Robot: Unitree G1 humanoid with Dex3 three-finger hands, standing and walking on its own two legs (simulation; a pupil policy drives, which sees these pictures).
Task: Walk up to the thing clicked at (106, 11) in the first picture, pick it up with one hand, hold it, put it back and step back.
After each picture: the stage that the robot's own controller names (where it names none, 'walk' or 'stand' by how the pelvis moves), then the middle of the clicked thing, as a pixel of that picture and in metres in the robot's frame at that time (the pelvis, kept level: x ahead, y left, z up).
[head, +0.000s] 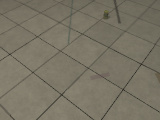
stand; (105, 14) +2.00 -0.39 -0.72
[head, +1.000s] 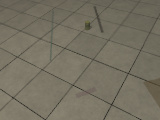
walk; (87, 25) +1.89 +0.02 -0.70
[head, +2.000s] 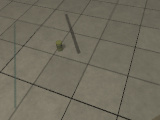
walk; (59, 46) +1.28 +0.31 -0.72
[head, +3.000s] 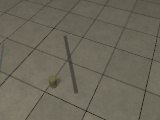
walk; (52, 82) +0.80 +0.29 -0.71
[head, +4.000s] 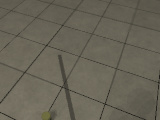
walk; (47, 118) +0.48 +0.25 -0.70
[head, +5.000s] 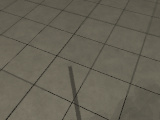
stand; out of the picture +0.34 +0.21 -0.71
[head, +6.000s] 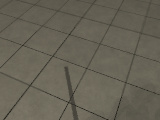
stand; out of the picture +0.35 +0.22 -0.72
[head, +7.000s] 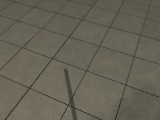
stand; out of the picture +0.34 +0.22 -0.73
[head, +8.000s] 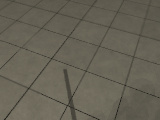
stand; out of the picture +0.33 +0.22 -0.73
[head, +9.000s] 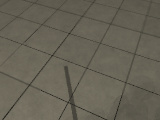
go down; out of the picture +0.34 +0.22 -0.72
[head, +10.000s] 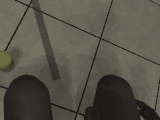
go down; (4, 62) +0.40 +0.28 -0.29
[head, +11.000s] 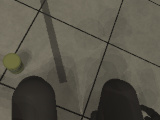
approach; (14, 64) +0.40 +0.28 -0.30
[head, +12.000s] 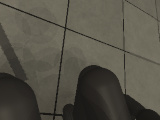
close in; out of the picture +0.36 +0.32 -0.21
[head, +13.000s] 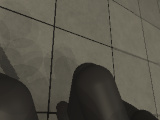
close; out of the picture +0.37 +0.32 -0.21
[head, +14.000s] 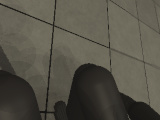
lift; out of the picture +0.34 +0.31 -0.22
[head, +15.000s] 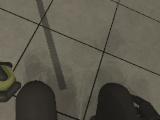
lift; (3, 81) +0.31 +0.27 -0.07
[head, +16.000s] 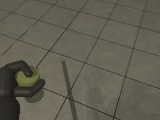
hold; (31, 85) +0.33 +0.17 +0.05
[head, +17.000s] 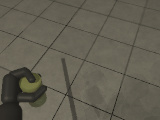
hold; (34, 90) +0.33 +0.17 +0.00
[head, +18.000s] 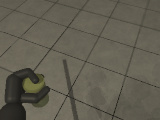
hold; (37, 91) +0.33 +0.17 +0.00
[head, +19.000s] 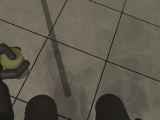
crouch; (15, 64) +0.40 +0.22 -0.09
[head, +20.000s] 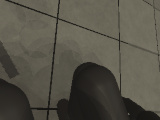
lower; out of the picture +0.37 +0.33 -0.22
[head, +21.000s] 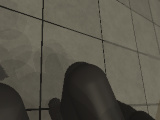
lower; out of the picture +0.39 +0.33 -0.22
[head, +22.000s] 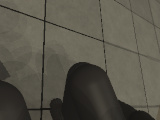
lower; out of the picture +0.39 +0.33 -0.22
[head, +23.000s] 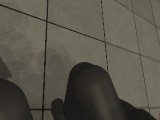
lower; out of the picture +0.38 +0.33 -0.22
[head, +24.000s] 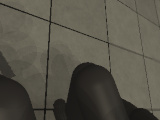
loosen; out of the picture +0.37 +0.33 -0.21
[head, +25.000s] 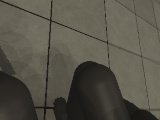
withdraw; out of the picture +0.37 +0.32 -0.21
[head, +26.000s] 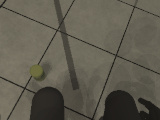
walk; (38, 73) +0.43 +0.25 -0.40
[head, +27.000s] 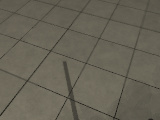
stand; out of the picture +0.36 +0.21 -0.66
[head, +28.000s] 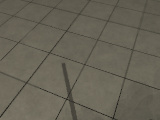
stand; out of the picture +0.37 +0.22 -0.67
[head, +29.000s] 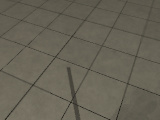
stand; out of the picture +0.38 +0.20 -0.71
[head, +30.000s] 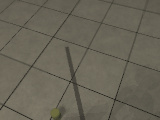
walk; (56, 114) +0.42 +0.22 -0.69
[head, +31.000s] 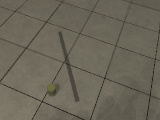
walk; (51, 90) +0.60 +0.19 -0.70
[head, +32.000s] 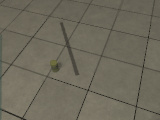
walk; (54, 66) +0.90 +0.31 -0.70
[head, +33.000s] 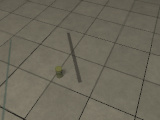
stand; (59, 72) +0.97 +0.23 -0.72
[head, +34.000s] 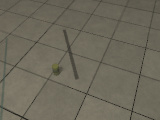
stand; (55, 69) +0.98 +0.26 -0.73
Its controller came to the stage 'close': yes
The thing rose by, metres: 0.71
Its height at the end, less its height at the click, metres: +0.00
